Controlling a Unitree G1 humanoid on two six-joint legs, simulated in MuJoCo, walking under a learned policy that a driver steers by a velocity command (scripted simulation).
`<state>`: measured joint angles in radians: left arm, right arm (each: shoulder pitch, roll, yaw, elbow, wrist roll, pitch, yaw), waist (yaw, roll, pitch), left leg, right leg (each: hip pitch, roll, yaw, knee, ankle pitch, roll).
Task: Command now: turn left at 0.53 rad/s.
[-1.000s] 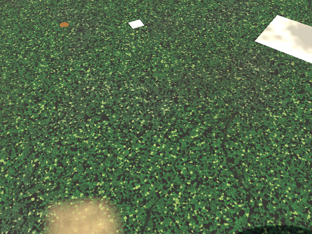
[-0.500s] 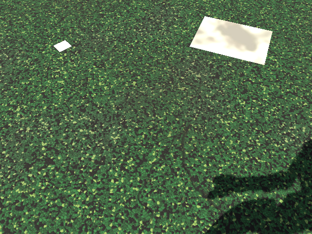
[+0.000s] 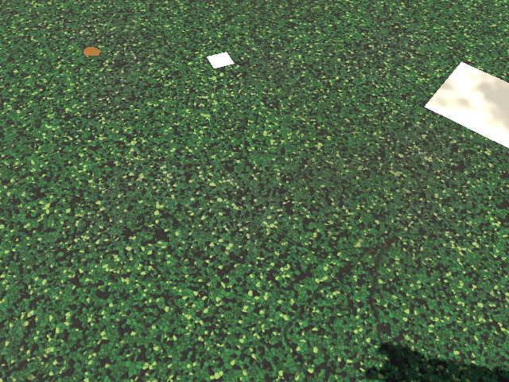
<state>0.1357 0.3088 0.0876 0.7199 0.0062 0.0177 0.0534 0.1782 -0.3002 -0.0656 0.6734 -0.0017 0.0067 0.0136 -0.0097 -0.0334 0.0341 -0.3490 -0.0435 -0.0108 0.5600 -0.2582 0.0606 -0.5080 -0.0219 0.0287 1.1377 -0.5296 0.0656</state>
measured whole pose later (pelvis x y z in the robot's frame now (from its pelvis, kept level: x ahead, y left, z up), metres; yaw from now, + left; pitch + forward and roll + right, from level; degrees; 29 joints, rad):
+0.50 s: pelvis +0.01 -0.03 +0.01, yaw +17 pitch +2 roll +0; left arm 0.17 0.27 0.07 0.70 0.01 -0.02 0.02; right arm 0.17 -0.36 -0.10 0.64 0.01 0.06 -0.02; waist 0.01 0.05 0.03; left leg -0.51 -0.10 -0.14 1.11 -0.47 -0.06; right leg -0.26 0.00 0.02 0.47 -0.23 -0.01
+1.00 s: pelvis +0.00 +0.01 +0.00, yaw +19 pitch -1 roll +0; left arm 0.22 0.27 0.04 0.81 0.01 -0.01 0.02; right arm 0.19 -0.21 -0.02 0.68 -0.02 0.01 0.00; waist 0.02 -0.01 0.02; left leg -0.20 -0.04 -0.04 0.52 -0.31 0.03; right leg -0.20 -0.07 0.01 0.48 -0.26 0.08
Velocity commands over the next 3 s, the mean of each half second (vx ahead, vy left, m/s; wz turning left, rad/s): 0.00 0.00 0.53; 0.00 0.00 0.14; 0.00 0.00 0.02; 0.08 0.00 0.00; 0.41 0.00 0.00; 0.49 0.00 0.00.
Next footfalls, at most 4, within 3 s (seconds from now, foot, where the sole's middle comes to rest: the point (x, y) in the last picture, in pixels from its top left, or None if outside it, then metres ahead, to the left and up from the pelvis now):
0.34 right None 0.09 -0.13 -0.77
0.68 left None -0.02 0.12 -0.77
2.50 left None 0.39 0.22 -0.77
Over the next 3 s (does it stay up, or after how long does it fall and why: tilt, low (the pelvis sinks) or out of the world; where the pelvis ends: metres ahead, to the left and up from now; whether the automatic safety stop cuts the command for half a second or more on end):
stays up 0.53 0.14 0.00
